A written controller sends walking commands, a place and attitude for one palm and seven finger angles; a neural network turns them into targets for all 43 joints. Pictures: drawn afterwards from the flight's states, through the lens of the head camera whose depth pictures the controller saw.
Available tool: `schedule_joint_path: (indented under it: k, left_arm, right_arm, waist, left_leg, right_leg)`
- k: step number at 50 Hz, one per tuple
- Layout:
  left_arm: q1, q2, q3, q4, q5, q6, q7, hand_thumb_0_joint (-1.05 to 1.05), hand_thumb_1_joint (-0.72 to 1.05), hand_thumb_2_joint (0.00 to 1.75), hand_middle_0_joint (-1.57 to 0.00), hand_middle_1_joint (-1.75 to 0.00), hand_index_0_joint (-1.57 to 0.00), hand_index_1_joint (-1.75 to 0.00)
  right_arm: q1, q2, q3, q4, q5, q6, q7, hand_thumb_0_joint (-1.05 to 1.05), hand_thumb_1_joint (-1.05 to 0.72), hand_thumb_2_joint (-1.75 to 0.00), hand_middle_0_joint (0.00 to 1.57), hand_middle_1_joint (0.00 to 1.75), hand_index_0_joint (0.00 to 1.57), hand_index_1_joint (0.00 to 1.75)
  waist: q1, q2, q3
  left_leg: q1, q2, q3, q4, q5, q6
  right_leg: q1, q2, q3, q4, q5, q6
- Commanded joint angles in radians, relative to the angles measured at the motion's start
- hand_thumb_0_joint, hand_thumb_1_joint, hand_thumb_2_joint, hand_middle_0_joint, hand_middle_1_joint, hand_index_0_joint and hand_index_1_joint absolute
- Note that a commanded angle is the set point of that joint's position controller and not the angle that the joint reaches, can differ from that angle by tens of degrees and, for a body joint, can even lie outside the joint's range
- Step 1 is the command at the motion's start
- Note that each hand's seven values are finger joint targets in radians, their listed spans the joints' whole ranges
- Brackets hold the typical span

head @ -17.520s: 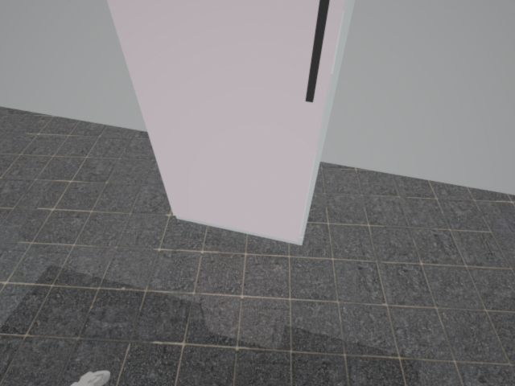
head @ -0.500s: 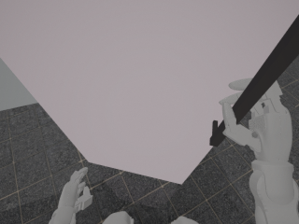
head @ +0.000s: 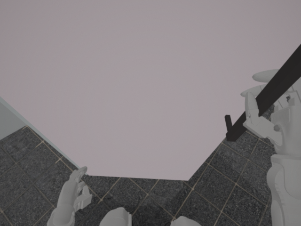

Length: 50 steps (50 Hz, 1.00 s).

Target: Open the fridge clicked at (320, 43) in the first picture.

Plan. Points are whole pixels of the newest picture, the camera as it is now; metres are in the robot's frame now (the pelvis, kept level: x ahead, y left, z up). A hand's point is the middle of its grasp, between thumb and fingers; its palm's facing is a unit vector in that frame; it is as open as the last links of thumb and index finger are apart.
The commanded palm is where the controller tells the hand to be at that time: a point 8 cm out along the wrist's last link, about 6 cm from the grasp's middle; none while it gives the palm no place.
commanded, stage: walk backward, drawing the door open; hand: right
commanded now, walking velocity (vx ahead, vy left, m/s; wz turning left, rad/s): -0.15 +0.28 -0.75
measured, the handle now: (269, 79) +0.35 -0.15 +0.24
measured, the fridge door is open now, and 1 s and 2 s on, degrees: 43 74 70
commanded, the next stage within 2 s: stop walking and hold the door back in 0.82 s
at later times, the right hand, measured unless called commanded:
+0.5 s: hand (246, 188) +0.18 -0.10 +0.20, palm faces +0.54 +0.80 -0.25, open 6.2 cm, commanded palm +0.12 -0.13 +0.20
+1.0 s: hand out of the picture +0.04 -0.03 +0.20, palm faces +0.75 +0.61 -0.27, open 6.1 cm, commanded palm +0.01 -0.08 +0.19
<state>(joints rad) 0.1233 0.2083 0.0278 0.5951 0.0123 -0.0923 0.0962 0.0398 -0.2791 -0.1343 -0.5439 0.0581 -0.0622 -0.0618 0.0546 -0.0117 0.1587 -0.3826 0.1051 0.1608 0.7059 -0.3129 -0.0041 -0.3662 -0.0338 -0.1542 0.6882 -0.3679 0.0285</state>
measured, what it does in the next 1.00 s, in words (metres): steps to the left, turning right: left foot, then right foot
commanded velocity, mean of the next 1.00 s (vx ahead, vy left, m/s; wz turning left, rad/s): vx -0.16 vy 0.07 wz -0.48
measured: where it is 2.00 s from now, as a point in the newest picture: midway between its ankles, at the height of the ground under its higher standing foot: outside the picture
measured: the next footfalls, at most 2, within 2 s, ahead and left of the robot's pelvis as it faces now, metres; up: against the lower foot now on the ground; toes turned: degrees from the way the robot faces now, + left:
left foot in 0.30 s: +0.05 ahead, +0.28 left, +0.00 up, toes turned -8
right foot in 0.58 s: -0.05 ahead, +0.08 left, +0.00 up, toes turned -26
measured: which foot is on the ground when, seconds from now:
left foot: down 0.00-0.00, up 0.02-0.28, down 0.30-0.58, up 0.60-0.92, down 0.94-1.00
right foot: down 0.00-0.30, up 0.32-0.56, down 0.58-0.94, up 0.96-1.00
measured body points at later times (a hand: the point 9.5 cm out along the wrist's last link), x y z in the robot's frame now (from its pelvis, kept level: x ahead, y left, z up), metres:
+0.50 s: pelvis -0.05 +0.17 +0.01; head +0.00 +0.17 +0.46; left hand +0.18 +0.36 -0.08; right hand +0.15 -0.14 +0.22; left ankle +0.01 +0.28 -0.72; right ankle -0.07 +0.07 -0.66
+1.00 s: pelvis -0.10 +0.30 +0.01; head -0.06 +0.29 +0.46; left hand +0.16 +0.38 -0.09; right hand +0.00 -0.06 +0.22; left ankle -0.05 +0.42 -0.72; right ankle -0.10 +0.12 -0.69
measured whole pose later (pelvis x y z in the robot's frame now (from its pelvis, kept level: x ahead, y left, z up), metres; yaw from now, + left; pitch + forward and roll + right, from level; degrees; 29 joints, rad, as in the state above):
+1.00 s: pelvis -0.10 +0.30 +0.01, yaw -31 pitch +0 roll +2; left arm 0.13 0.17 -0.04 0.65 0.00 -0.10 0.05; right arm 0.02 -0.34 -0.26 -0.31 0.09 -0.10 -0.11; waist -0.03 -0.07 0.11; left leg -0.22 0.00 0.03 0.52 -0.27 -0.01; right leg -0.53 -0.04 0.12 0.81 -0.37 0.06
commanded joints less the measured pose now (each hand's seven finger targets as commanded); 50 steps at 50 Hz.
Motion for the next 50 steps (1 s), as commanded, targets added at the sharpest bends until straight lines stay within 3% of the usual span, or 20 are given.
schedule_joint_path:
  k: [1, 3, 6, 12, 14, 15, 17, 18, 21, 27, 28, 29, 30, 32, 36, 44, 46, 47, 49, 50]
  left_arm:
    - [-0.027, 0.114, 0.046, -0.134, 0.015, -0.061, -0.029, 0.00, 0.90, 0.90, -0.20, -0.30, -0.20, -0.30]
    - [-0.074, 0.104, 0.050, -0.109, 0.004, -0.066, -0.028, 0.00, 0.90, 0.90, -0.20, -0.30, -0.20, -0.30]
    - [-0.049, 0.097, 0.044, -0.089, -0.009, -0.065, -0.034, 0.00, 0.90, 0.90, -0.20, -0.30, -0.20, -0.30]
    - [-0.032, 0.108, 0.023, -0.131, -0.027, -0.073, -0.032, 0.00, 0.90, 0.90, -0.20, -0.30, -0.20, -0.30]
    - [-0.010, 0.076, 0.015, -0.128, -0.035, -0.076, -0.029, 0.00, 0.90, 0.90, -0.20, -0.30, -0.20, -0.30]
    - [-0.041, 0.043, -0.004, -0.147, -0.030, -0.063, -0.027, 0.00, 0.90, 0.90, -0.20, -0.30, -0.20, -0.30]
    - [-0.054, 0.073, 0.019, -0.135, -0.019, -0.061, -0.025, 0.00, 0.90, 0.90, -0.20, -0.30, -0.20, -0.30]
    - [-0.074, 0.063, 0.011, -0.140, -0.020, -0.055, -0.028, 0.00, 0.90, 0.90, -0.20, -0.30, -0.20, -0.30]
    - [-0.100, 0.047, -0.013, -0.149, -0.019, -0.027, -0.018, 0.00, 0.90, 0.90, -0.20, -0.30, -0.20, -0.30]
    - [-0.018, 0.067, 0.003, -0.155, -0.002, -0.006, -0.005, 0.00, 0.90, 0.90, -0.20, -0.30, -0.20, -0.30]
    - [0.001, 0.082, 0.014, -0.159, -0.006, -0.002, -0.003, 0.00, 0.90, 0.90, -0.20, -0.30, -0.20, -0.30]
    - [-0.016, 0.127, 0.029, -0.186, -0.012, -0.009, -0.004, 0.00, 0.90, 0.90, -0.20, -0.30, -0.20, -0.30]
    - [-0.016, 0.110, 0.016, -0.169, -0.013, -0.019, -0.027, 0.00, 0.90, 0.90, -0.20, -0.30, -0.20, -0.30]
    - [-0.035, 0.109, 0.024, -0.128, -0.010, -0.047, -0.042, 0.00, 0.90, 0.90, -0.20, -0.30, -0.20, -0.30]
    - [-0.011, 0.111, 0.027, -0.096, -0.016, -0.058, -0.044, 0.00, 0.90, 0.90, -0.20, -0.30, -0.20, -0.30]
    - [-0.025, 0.106, 0.010, -0.103, -0.007, -0.073, -0.030, 0.00, 0.90, 0.90, -0.20, -0.30, -0.20, -0.30]
    - [-0.037, 0.073, 0.001, -0.114, -0.015, -0.063, -0.034, 0.00, 0.90, 0.90, -0.20, -0.30, -0.20, -0.30]
    - [-0.039, 0.047, -0.011, -0.107, -0.017, -0.040, -0.027, 0.00, 0.90, 0.90, -0.20, -0.30, -0.20, -0.30]
    - [-0.017, 0.101, 0.026, -0.062, -0.020, -0.043, -0.017, 0.00, 0.90, 0.90, -0.20, -0.30, -0.20, -0.30]
    - [-0.033, 0.097, 0.014, -0.053, -0.018, -0.039, -0.011, 0.00, 0.90, 0.90, -0.20, -0.30, -0.20, -0.30]
  right_arm:
    - [-0.306, -0.129, -0.095, -0.277, -0.036, -0.166, -0.009, 0.00, -0.90, -0.90, 0.45, 1.40, 0.45, 1.40]
    - [-0.362, -0.187, -0.137, -0.335, -0.033, -0.167, 0.002, 0.00, -0.90, -0.90, 0.45, 1.40, 0.45, 1.40]
    - [-0.293, -0.128, -0.118, -0.236, -0.023, -0.129, -0.017, 0.00, -0.90, -0.90, 0.45, 1.40, 0.45, 1.40]
    - [-0.284, -0.177, -0.191, -0.143, 0.010, -0.121, -0.062, 0.00, -0.90, -0.90, 0.45, 1.40, 0.45, 1.40]
    - [-0.294, -0.255, -0.240, -0.145, 0.001, -0.127, -0.065, 0.00, -0.90, -0.90, 0.45, 1.40, 0.45, 1.40]
    - [-0.289, -0.304, -0.251, -0.137, -0.009, -0.128, -0.069, 0.00, -0.90, -0.90, 0.45, 1.40, 0.45, 1.40]
    - [-0.201, -0.325, -0.305, -0.103, -0.006, -0.112, -0.078, 0.00, -0.90, -0.90, 0.45, 1.40, 0.45, 1.40]
    - [-0.190, -0.276, -0.276, -0.145, -0.002, -0.121, -0.076, 0.00, -0.90, -0.90, 0.45, 1.40, 0.45, 1.40]
    - [-0.140, -0.257, -0.286, -0.163, 0.003, -0.143, -0.094, 0.00, -0.90, -0.90, 0.45, 1.40, 0.45, 1.40]
    - [-0.132, -0.207, -0.230, -0.172, 0.005, -0.141, -0.091, 0.00, -0.90, -0.90, 0.45, 1.40, 0.45, 1.40]
    - [-0.157, -0.195, -0.208, -0.185, 0.013, -0.142, -0.087, 0.00, -0.90, -0.90, 0.45, 1.40, 0.45, 1.40]
    - [-0.160, -0.192, -0.193, -0.206, 0.026, -0.152, -0.086, 0.00, -0.90, -0.90, 0.45, 1.40, 0.45, 1.40]
    - [-0.184, -0.191, -0.171, -0.207, 0.010, -0.166, -0.073, 0.00, -0.90, -0.90, 0.45, 1.40, 0.45, 1.40]
    - [-0.292, -0.252, -0.207, -0.262, -0.016, -0.180, -0.056, 0.00, -0.90, -0.90, 0.45, 1.40, 0.45, 1.40]
    - [-0.226, -0.183, -0.165, -0.178, -0.011, -0.141, -0.060, 0.00, -0.90, -0.90, 0.45, 1.40, 0.45, 1.40]
    - [-0.189, -0.233, -0.241, -0.151, 0.033, -0.124, -0.068, 0.00, -0.90, -0.90, 0.45, 1.40, 0.45, 1.40]
    - [-0.202, -0.268, -0.250, -0.145, 0.028, -0.122, -0.063, 0.00, -0.90, -0.90, 0.45, 1.40, 0.45, 1.40]
    - [-0.198, -0.293, -0.253, 0.044, 0.007, -0.098, -0.072, 0.00, -0.90, -0.90, 0.45, 1.40, 0.45, 1.40]
    - [-0.343, -0.358, -0.332, 0.225, 0.008, -0.074, -0.098, 0.00, -0.90, -0.90, 0.45, 1.40, 0.45, 1.40]
    - [-0.455, -0.283, -0.227, 0.241, -0.002, -0.082, -0.088, 0.00, -0.90, -0.90, 0.45, 1.40, 0.45, 1.40]
  waist:
    - [-0.034, -0.154, -0.399]
    - [-0.028, -0.215, -0.363]
    - [-0.050, -0.256, -0.369]
    - [-0.061, -0.277, -0.385]
    - [-0.051, -0.015, -0.366]
    - [-0.052, 0.250, -0.346]
    - [-0.075, 0.336, -0.376]
    - [-0.064, 0.285, -0.360]
    - [-0.065, 0.174, -0.367]
    - [-0.039, 0.116, -0.415]
    - [-0.015, 0.025, -0.426]
    - [-0.032, -0.259, -0.401]
    - [-0.067, -0.328, -0.406]
    - [-0.032, -0.251, -0.377]
    - [-0.047, -0.277, -0.351]
    - [-0.064, -0.267, -0.351]
    - [-0.062, -0.056, -0.339]
    - [-0.071, 0.228, -0.308]
    - [-0.063, 0.285, -0.376]
    - [-0.050, 0.256, -0.359]
  left_leg:
    - [-0.309, -0.066, -0.228, 0.520, -0.242, -0.038]
    - [-0.298, -0.036, -0.278, 0.509, -0.138, -0.048]
    - [-0.120, -0.061, -0.205, 0.319, -0.038, -0.050]
    - [0.206, -0.144, -0.096, -0.132, -0.056, -0.056]
    - [0.241, -0.042, -0.159, -0.414, 0.191, -0.036]
    - [0.280, 0.172, -0.364, -0.404, 0.369, 0.057]
    - [0.235, 0.302, -0.484, -0.350, 0.494, 0.177]
    - [0.292, 0.287, -0.388, -0.291, 0.572, 0.192]
    - [0.356, 0.243, -0.199, -0.224, 0.756, 0.172]
    - [0.266, 0.180, -0.100, -0.129, 0.607, 0.110]
    - [0.144, 0.132, -0.061, -0.004, 0.478, 0.056]
    - [-0.104, -0.015, -0.017, 0.184, 0.055, -0.026]
    - [-0.204, -0.074, -0.125, 0.320, -0.332, -0.050]
    - [-0.162, -0.061, -0.232, 0.405, -0.190, -0.041]
    - [-0.071, -0.101, -0.159, 0.283, -0.090, -0.053]
    - [0.246, -0.174, -0.108, -0.219, -0.043, -0.045]
    - [0.303, -0.036, -0.202, -0.470, 0.067, 0.009]
    - [0.285, 0.197, -0.455, -0.503, 0.126, 0.099]
    - [0.257, 0.320, -0.576, -0.424, 0.378, 0.134]
    - [0.333, 0.293, -0.451, -0.335, 0.505, 0.133]
  right_leg:
    - [0.502, -0.553, 0.786, -0.359, 0.800, -0.270]
    - [0.390, -0.445, 0.658, -0.360, 0.491, -0.217]
    - [0.292, -0.294, 0.383, -0.317, 0.422, -0.152]
    - [0.146, -0.214, 0.312, -0.233, 0.315, -0.121]
    - [0.123, -0.049, 0.189, -0.014, 0.105, -0.030]
    - [-0.087, 0.051, 0.127, 0.216, -0.160, 0.015]
    - [-0.195, 0.052, 0.233, 0.612, -0.261, 0.009]
    - [-0.232, 0.024, 0.232, 0.667, -0.219, 0.017]
    - [-0.154, 0.008, 0.141, 0.425, -0.230, 0.018]
    - [0.115, 0.015, 0.053, -0.165, 0.046, 0.007]
    - [0.278, -0.035, 0.118, -0.276, 0.244, -0.013]
    - [0.429, -0.280, 0.437, -0.331, 0.662, -0.121]
    - [0.435, -0.466, 0.689, -0.324, 1.044, -0.246]
    - [0.302, -0.400, 0.626, -0.350, 0.653, -0.205]
    - [0.247, -0.255, 0.398, -0.337, 0.469, -0.148]
    - [0.128, -0.183, 0.401, -0.342, 0.235, -0.118]
    - [0.029, -0.039, 0.292, -0.158, 0.006, -0.031]
    - [-0.121, 0.071, 0.136, 0.152, -0.102, 0.029]
    - [-0.224, 0.075, 0.260, 0.511, -0.200, 0.023]
    - [-0.258, 0.042, 0.271, 0.557, -0.125, 0.023]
